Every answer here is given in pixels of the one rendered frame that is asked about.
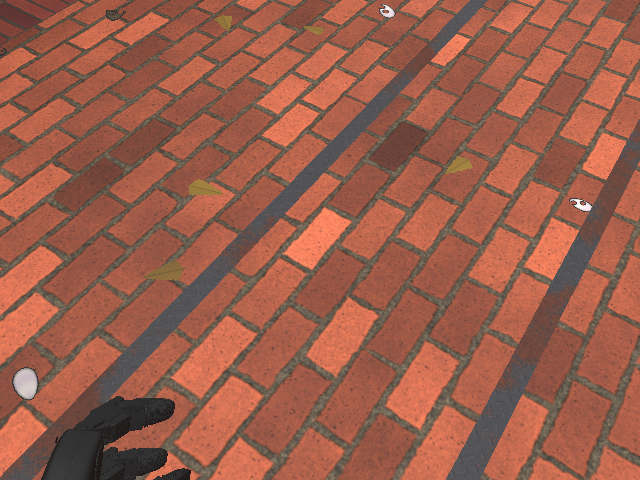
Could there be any left robot hand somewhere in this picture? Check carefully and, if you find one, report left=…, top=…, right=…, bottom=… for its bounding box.
left=41, top=396, right=191, bottom=480

